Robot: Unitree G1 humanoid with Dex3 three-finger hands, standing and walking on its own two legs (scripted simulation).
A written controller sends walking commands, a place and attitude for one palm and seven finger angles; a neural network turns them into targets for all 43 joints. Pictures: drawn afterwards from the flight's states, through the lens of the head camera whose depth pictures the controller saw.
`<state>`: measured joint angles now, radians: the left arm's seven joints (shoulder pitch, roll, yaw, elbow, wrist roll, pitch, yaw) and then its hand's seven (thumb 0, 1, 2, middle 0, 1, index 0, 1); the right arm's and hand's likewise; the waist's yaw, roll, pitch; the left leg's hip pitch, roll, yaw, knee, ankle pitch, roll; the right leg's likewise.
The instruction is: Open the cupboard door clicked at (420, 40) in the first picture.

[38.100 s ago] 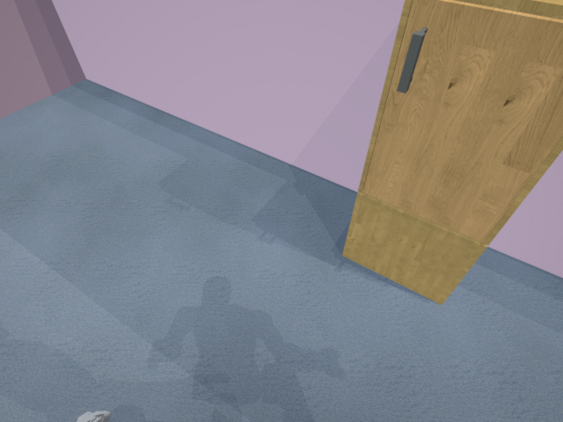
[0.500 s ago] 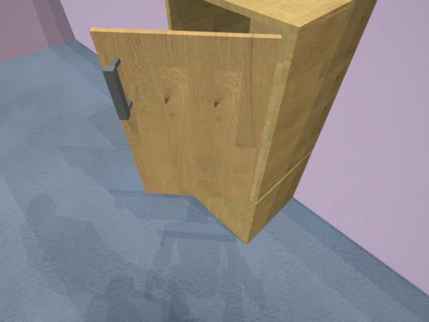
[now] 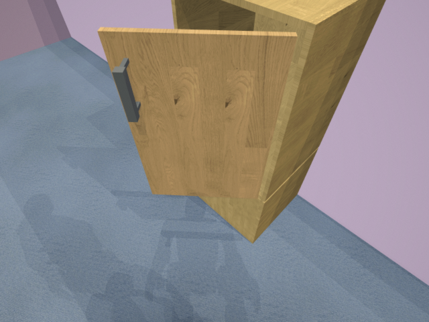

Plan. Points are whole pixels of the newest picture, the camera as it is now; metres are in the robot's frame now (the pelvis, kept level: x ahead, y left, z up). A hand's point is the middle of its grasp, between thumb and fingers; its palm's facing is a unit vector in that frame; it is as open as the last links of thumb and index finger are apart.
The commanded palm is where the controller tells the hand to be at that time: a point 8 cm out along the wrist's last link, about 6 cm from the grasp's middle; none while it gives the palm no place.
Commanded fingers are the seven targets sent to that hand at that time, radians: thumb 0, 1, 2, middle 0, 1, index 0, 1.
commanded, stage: come to a stop and stand still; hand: left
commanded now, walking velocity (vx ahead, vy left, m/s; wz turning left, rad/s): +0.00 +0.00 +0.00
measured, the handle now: (129, 90) +0.55 +0.23 +0.13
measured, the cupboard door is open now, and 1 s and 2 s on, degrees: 41 41 41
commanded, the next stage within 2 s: look again from close up in 0.62 s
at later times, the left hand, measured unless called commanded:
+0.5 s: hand out of the picture -0.01 +0.17 -0.17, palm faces +0.00 -0.97 -0.23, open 7.4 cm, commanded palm none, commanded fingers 0.00 0.90 0.90 -0.20 -0.30 -0.20 -0.30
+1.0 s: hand out of the picture +0.00 +0.16 -0.17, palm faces +0.00 -0.98 -0.21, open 7.4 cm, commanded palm none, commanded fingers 0.00 0.90 0.90 -0.20 -0.30 -0.20 -0.30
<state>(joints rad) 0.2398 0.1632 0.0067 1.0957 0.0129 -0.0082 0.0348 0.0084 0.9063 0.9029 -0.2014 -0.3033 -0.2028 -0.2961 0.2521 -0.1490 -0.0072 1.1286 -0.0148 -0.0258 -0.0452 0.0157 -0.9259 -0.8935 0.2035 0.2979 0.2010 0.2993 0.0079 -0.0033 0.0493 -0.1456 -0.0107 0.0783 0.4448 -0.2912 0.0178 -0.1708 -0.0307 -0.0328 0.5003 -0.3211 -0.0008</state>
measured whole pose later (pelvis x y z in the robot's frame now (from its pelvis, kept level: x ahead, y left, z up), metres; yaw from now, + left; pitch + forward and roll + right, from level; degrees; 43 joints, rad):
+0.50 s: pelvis -0.02 +0.00 +0.00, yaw -1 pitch -1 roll +1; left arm 0.28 0.15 -0.02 1.08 0.01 -0.01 0.03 0.01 0.91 0.90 -0.20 -0.30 -0.20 -0.30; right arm 0.28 -0.18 0.01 1.07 -0.02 -0.01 -0.02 0.01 -0.92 -0.89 0.20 0.30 0.20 0.30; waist 0.00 0.04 0.03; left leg -0.18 0.01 0.08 0.47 -0.28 0.01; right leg -0.20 -0.02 -0.03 0.52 -0.30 -0.01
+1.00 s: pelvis -0.01 -0.02 +0.00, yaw -1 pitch -1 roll +1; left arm 0.25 0.16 -0.01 1.11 0.01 -0.02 0.03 0.01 0.91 0.90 -0.20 -0.30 -0.21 -0.30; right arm 0.25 -0.16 0.01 1.13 -0.01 -0.03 -0.03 0.01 -0.91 -0.89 0.20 0.30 0.20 0.30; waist 0.01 0.00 0.04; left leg -0.15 0.02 0.08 0.44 -0.27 -0.01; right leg -0.17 0.00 -0.03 0.48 -0.29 -0.03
